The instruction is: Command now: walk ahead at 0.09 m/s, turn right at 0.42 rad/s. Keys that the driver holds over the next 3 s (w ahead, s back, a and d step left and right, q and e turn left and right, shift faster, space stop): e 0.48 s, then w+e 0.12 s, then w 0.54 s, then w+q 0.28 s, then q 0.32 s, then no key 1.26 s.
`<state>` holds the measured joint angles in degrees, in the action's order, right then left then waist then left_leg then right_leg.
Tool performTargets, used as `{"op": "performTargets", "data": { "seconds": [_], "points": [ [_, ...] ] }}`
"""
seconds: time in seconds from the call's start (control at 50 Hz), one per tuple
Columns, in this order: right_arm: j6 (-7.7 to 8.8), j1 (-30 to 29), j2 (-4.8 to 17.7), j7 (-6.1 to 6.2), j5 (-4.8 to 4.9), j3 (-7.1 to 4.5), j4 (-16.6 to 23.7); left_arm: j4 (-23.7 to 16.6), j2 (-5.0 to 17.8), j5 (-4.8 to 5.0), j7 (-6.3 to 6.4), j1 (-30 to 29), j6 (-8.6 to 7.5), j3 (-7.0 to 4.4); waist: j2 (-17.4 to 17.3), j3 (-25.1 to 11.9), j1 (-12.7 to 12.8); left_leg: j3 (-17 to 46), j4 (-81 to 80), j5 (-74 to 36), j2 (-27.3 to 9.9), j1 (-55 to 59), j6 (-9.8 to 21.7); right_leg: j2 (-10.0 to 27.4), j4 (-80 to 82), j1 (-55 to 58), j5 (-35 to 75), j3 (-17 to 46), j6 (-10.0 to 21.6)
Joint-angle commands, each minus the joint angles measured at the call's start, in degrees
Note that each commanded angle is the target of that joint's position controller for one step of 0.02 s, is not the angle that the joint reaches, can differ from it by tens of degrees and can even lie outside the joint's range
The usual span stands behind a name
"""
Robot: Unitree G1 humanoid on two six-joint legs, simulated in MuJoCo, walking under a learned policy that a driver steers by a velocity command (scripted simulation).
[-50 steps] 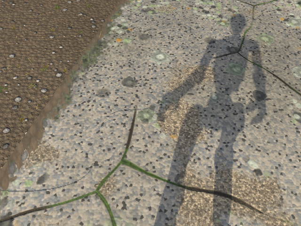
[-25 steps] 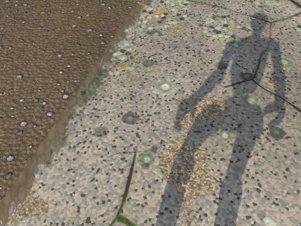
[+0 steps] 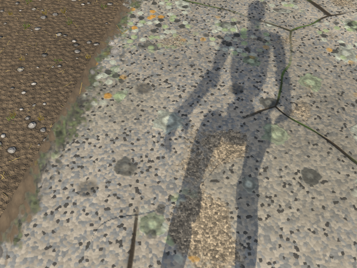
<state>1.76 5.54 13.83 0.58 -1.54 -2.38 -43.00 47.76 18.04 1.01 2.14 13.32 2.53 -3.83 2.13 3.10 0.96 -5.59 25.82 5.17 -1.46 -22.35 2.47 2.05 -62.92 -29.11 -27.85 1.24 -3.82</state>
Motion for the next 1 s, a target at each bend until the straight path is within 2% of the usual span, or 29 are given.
{"op": "performTargets", "data": {
  "seconds": [0.02, 0.1, 0.16, 0.2, 0.22, 0.24, 0.26, 0.28, 0.3, 0.32, 0.34, 0.36, 0.4, 0.48, 0.5, 0.54, 0.56, 0.62, 0.66, 0.68, 0.7, 0.72, 0.74, 0.76, 0.8, 0.82, 0.86, 0.92, 1.0],
  "points": [
    [0.61, -3.05, 8.65, 1.01, -0.08, -2.42, 2.55, -3.11, 3.22, -0.47, 0.62, 6.01, 1.16, -1.46, -10.71, -8.11, 1.47, 8.97, -13.32, -1.28, -15.37, 3.53, 11.28, 2.35, 2.60, 3.46, 5.05, -0.40, -0.15],
    [-0.41, -3.47, 10.54, 1.90, 0.55, -3.10, 1.24, -5.55, 3.04, -0.60, -0.57, 2.03, 1.03, -1.36, -9.40, -9.18, 0.20, 6.16, -13.19, -0.05, -17.07, 6.09, 11.18, 3.09, 11.78, 6.71, 8.61, -1.91, 1.31],
    [-1.39, -3.12, 11.64, 1.65, 1.40, -3.51, 0.11, -6.65, 3.92, -0.56, -1.53, 1.32, 1.25, -1.85, -9.30, -8.61, 0.08, 5.25, -11.60, 1.71, -18.27, 8.65, 9.94, 2.41, 18.00, 9.22, 7.99, -3.65, 3.02],
    [-2.10, -4.02, 11.77, 1.51, 2.43, -3.66, -0.58, -6.07, 3.76, -0.66, -2.10, 3.73, 1.24, -2.24, -8.52, -8.33, 2.00, 2.94, -7.63, 3.94, -17.06, 8.47, 7.06, 0.70, 27.68, 14.38, 12.71, -5.82, 5.28],
    [-2.46, -2.41, 10.35, 1.42, 2.82, -3.46, -1.57, -5.44, 4.84, -1.05, -2.03, 5.48, 1.19, -2.82, -6.33, -7.56, 2.34, 1.00, -3.07, 6.96, -14.85, 6.64, 4.03, -0.47, 32.89, 17.57, 15.59, -4.95, 7.19],
    [-2.85, 0.27, 7.73, 1.06, 2.31, -3.01, -2.49, -5.78, 8.70, -1.28, -1.41, 6.68, 1.06, -3.90, 4.18, -5.23, 1.45, -4.41, 9.44, 13.43, -9.29, 0.53, -1.32, 5.89, 42.13, 20.51, 24.78, 6.39, 10.84],
    [-2.71, -1.54, 6.20, 1.01, 0.42, -2.57, 0.40, -8.05, 15.33, -1.30, -0.50, 4.86, 0.96, -4.94, 18.37, -2.19, -0.36, -5.48, 23.79, 30.60, 0.57, -15.69, -7.06, 18.61, 45.56, 23.26, 34.91, 26.90, 20.56],
    [-2.42, -7.80, 8.06, 1.41, 0.28, -3.25, 1.71, -8.50, 13.93, -3.27, -0.91, 5.64, -0.61, -4.52, 12.04, -4.55, 3.32, 4.92, 34.90, 32.52, 1.61, -16.27, -6.20, 19.28, 47.12, 19.28, 32.56, 28.37, 24.13],
    [-2.48, -7.22, 8.45, 1.50, 1.43, -3.60, 1.55, -8.76, 12.64, -3.37, -0.98, 3.01, -2.01, -4.12, 8.83, -4.90, 1.24, 7.61, 38.07, 27.36, 0.77, -16.84, -5.04, 16.51, 47.03, 19.19, 30.19, 23.39, 21.55],
    [-2.62, -4.88, 8.64, 1.88, 1.58, -3.95, 0.03, -9.45, 11.34, -2.06, -0.81, -0.65, -2.74, -3.99, 5.99, -5.06, -0.68, 8.58, 38.10, 22.26, 0.01, -17.03, -4.55, 13.63, 46.02, 19.65, 28.24, 19.54, 17.98],
    [-2.66, -3.95, 9.54, 2.34, 1.02, -4.37, -0.98, -10.05, 9.17, -0.91, -0.60, -2.87, -2.85, -3.31, 5.14, -5.66, -1.19, 8.94, 37.67, 19.34, -0.31, -17.09, -4.63, 12.50, 45.37, 20.22, 28.79, 17.77, 15.93],
    [-2.54, -3.71, 9.49, 2.40, 0.69, -4.52, -1.21, -10.32, 7.98, -0.61, -0.26, -3.49, -2.78, -2.77, 5.31, -6.42, -1.59, 8.76, 38.75, 17.12, 0.15, -15.29, -5.00, 11.42, 44.77, 19.63, 32.16, 16.44, 15.56],
    [-2.06, -3.33, 8.51, 2.17, 1.26, -4.41, -1.13, -10.50, 7.24, -0.82, 0.18, -2.13, -2.55, -2.44, 4.67, -8.44, -1.59, 8.97, 37.66, 14.46, 1.15, -14.05, -5.61, 10.29, 43.86, 21.75, 36.02, 15.66, 15.94],
    [-1.53, -5.71, 6.81, 1.75, 1.76, -3.55, -0.51, -10.74, 8.73, -0.41, 0.86, -0.35, -1.89, -3.10, 5.54, -8.30, 0.12, 9.88, 24.42, 13.05, 1.92, -12.55, -6.92, 9.37, 42.64, 25.20, 33.51, 17.52, 16.10],
    [-1.36, -5.57, 6.90, 1.34, 1.87, -3.43, -0.58, -10.79, 8.97, -0.21, 0.91, 0.17, -1.70, -3.28, 5.75, -8.94, 0.54, 9.76, 21.37, 12.61, 2.08, -10.82, -6.99, 8.96, 43.68, 24.61, 25.54, 18.49, 16.38],
    [-0.84, -6.55, 7.48, 0.43, 2.34, -3.39, -0.31, -10.99, 9.25, -0.04, 0.61, 0.18, -1.63, -3.36, 7.19, -7.05, 1.52, 9.28, 15.97, 13.17, 2.54, -7.69, -6.57, 8.34, 46.61, 20.81, 7.47, 21.84, 16.96],
    [-0.40, -6.69, 7.95, 0.02, 2.53, -3.47, -0.13, -11.09, 9.44, -0.08, 0.38, -0.14, -1.69, -3.35, 7.93, -6.03, 1.59, 9.13, 13.75, 14.25, 2.87, -6.09, -6.17, 8.19, 47.45, 19.10, 2.67, 23.58, 17.18],
    [1.53, -3.89, 8.90, -1.00, 3.08, -3.75, -0.88, -11.29, 9.00, -0.14, -0.14, -1.11, -1.94, -3.02, 7.98, -5.66, 0.36, 8.36, 6.19, 14.43, 3.29, 1.22, -4.30, 7.29, 46.81, 16.38, -1.55, 26.15, 16.68],
    [2.70, 1.10, 8.20, -1.40, 2.97, -3.78, -3.07, -11.27, 6.96, -0.14, -0.10, -1.91, -1.95, -2.12, 5.99, -5.83, -2.35, 6.55, -3.59, 7.36, 2.73, 11.23, -2.20, 4.39, 43.33, 12.30, -3.50, 24.71, 14.28],
    [3.11, 5.10, 9.21, -1.27, 2.37, -4.05, -4.40, -11.25, 4.31, -0.43, -0.08, -1.79, -2.26, -1.26, 3.26, -7.15, -3.72, 9.75, -5.04, 7.82, -1.39, 19.27, -0.52, 1.74, 37.75, 7.07, -4.66, 21.96, 11.95],
    [3.29, 11.55, 11.50, -1.02, 1.11, -4.23, -5.74, -11.43, -0.77, -0.89, -0.34, -1.38, -2.68, 0.25, -7.01, -9.81, -4.78, 22.41, -9.15, 16.17, -12.45, 26.56, 3.01, -4.61, 19.62, 0.11, -6.11, 12.76, 8.07],
    [3.47, 13.39, 17.31, -1.60, -0.20, -5.47, -6.86, -15.00, 2.31, 0.55, -0.26, -3.35, -3.67, -0.68, -16.69, -3.51, -4.16, 43.07, -15.37, 30.82, -20.67, 25.38, 11.43, -8.70, 11.06, -15.42, -8.37, 8.13, 7.05],
    [4.08, 10.19, 13.88, -1.56, 0.75, -4.75, -5.67, -14.22, 6.64, 0.67, -0.28, -4.17, -4.50, -1.62, -12.20, 1.63, -3.82, 43.13, -16.48, 36.27, -21.29, 22.99, 13.26, -4.27, 4.57, -19.59, -3.76, 10.67, 6.54],
    [4.27, 8.17, 10.77, -1.12, 1.78, -3.86, -5.20, -13.17, 7.66, 0.58, -0.66, -3.41, -4.87, -2.09, -11.33, 3.16, -2.95, 37.47, -16.35, 33.57, -18.17, 23.30, 11.21, -3.32, 3.02, -21.11, 1.58, 10.75, 6.19],
    [4.08, 8.15, 9.52, -0.64, 2.26, -3.24, -5.21, -12.58, 6.15, -0.25, -1.31, -3.98, -5.62, -1.91, -9.96, 2.64, -2.85, 29.87, -16.78, 24.76, -14.87, 24.24, 8.60, -1.09, 3.65, -21.54, 8.46, 8.43, 5.16],
    [4.06, 8.99, 9.10, -0.42, 1.98, -2.91, -5.41, -12.81, 4.97, -0.43, -1.73, -5.31, -6.09, -1.62, -9.40, 2.08, -3.28, 26.30, -17.37, 19.23, -13.58, 23.44, 8.03, -0.03, 4.79, -20.02, 11.92, 6.71, 4.66],
    [3.99, 10.83, 9.46, -0.28, 1.90, -2.84, -6.07, -13.61, 2.57, -0.67, -2.26, -7.61, -6.55, -0.83, -9.12, 1.11, -4.24, 20.74, -18.30, 10.41, -11.72, 22.08, 8.12, 1.19, 8.25, -17.52, 16.78, 2.20, 3.32],
    [3.51, 12.95, 10.69, -0.19, 2.37, -2.84, -6.76, -15.39, -0.19, -0.30, -2.83, -12.29, -6.91, 0.41, -9.16, 1.32, -6.18, 14.39, -18.47, 2.40, -9.58, 18.57, 7.63, 1.28, 19.28, -10.79, 21.77, -1.23, 2.32],
    [2.89, 16.57, 12.72, -0.57, 3.08, -2.97, -7.83, -16.77, 0.48, 0.48, -3.90, -15.41, -7.07, 0.44, -9.64, 2.02, -7.08, 12.92, -17.62, -0.95, -11.67, 17.79, 7.47, -0.18, 28.61, -3.03, 23.45, -3.11, 3.35]
  ]
}}
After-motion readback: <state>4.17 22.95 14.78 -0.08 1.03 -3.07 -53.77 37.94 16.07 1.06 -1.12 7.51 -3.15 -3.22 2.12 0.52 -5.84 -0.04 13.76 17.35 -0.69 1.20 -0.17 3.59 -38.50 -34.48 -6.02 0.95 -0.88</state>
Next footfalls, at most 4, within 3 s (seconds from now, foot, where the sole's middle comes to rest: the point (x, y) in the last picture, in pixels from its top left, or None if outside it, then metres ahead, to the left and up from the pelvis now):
0.24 right None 0.06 -0.14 -0.77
0.68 left None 0.14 0.07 -0.77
1.10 right None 0.28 -0.30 -0.77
1.62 left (235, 219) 0.64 -0.21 -0.77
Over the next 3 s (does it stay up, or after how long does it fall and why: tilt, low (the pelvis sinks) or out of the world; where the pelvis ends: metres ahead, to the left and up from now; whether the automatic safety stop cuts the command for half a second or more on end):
stays up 0.58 -0.34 0.00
